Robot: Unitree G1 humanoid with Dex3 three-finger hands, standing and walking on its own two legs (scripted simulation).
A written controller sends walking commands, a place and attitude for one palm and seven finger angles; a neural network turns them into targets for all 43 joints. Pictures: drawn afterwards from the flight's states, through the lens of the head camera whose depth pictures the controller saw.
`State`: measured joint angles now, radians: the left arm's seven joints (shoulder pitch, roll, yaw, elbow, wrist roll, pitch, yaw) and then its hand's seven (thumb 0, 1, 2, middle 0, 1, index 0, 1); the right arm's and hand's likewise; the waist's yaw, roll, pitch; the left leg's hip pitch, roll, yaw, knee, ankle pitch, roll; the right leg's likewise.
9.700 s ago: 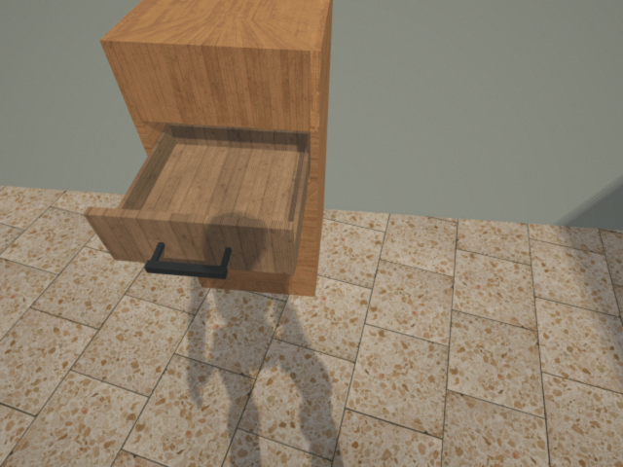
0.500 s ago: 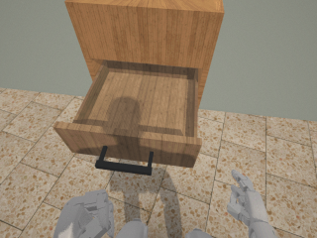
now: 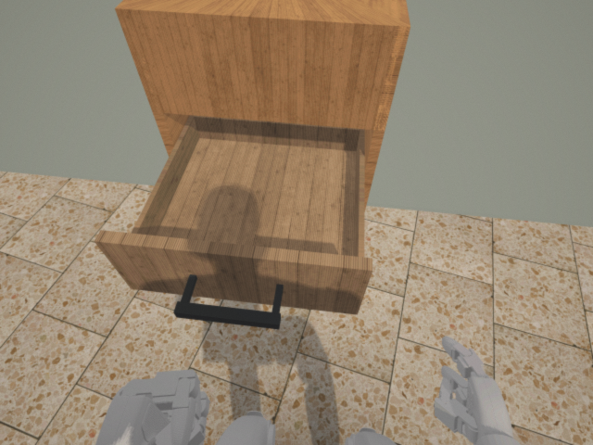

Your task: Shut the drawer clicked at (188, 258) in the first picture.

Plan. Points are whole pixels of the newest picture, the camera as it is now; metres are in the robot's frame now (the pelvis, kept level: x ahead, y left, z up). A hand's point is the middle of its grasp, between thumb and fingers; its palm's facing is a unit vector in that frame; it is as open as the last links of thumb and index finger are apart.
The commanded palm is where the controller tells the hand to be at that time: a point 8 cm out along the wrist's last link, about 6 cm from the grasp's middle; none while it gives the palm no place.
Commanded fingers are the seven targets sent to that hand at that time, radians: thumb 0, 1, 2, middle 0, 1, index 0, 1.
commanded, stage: raise the hand and make a fist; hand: left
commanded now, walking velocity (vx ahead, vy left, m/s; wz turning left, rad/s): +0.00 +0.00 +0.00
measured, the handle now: (231, 301) +0.32 +0.12 -0.02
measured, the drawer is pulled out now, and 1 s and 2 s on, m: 0.29 0.29 0.29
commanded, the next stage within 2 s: bring the fist close to the handle in 0.14 s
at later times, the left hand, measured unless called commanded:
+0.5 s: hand (217, 421) +0.15 +0.10 +0.06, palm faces -0.06 -1.00 +0.02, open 3.3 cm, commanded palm +0.12 +0.15 +0.05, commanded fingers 0.00 0.90 0.90 -1.40 -1.60 -1.40 -1.60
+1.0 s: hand (237, 388) +0.20 +0.09 +0.01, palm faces -0.07 -1.00 +0.02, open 3.3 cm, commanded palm +0.18 +0.14 +0.00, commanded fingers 0.00 0.90 0.90 -1.40 -1.60 -1.40 -1.60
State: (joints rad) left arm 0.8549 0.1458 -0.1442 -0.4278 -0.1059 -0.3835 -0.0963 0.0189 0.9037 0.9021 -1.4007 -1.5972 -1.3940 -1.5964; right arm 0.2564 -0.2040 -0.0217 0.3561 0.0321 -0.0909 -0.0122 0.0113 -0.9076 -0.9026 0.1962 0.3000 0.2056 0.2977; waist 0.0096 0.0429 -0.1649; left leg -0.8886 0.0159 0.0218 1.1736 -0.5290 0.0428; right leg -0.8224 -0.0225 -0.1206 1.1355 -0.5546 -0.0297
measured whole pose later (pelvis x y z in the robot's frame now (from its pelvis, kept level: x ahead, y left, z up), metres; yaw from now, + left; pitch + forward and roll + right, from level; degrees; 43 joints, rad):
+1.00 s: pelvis +0.00 +0.00 -0.04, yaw -1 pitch +21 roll -2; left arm 0.57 0.11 -0.17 -0.18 -0.06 -0.47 -0.02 0.02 0.90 0.90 -1.40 -1.60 -1.39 -1.60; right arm 0.20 -0.21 0.00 0.41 0.00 -0.08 0.01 0.01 -0.91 -0.90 0.20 0.30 0.21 0.30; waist -0.01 0.03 -0.19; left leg -1.12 0.02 0.02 1.35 -0.59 0.04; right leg -1.06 -0.02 -0.12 1.32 -0.62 -0.04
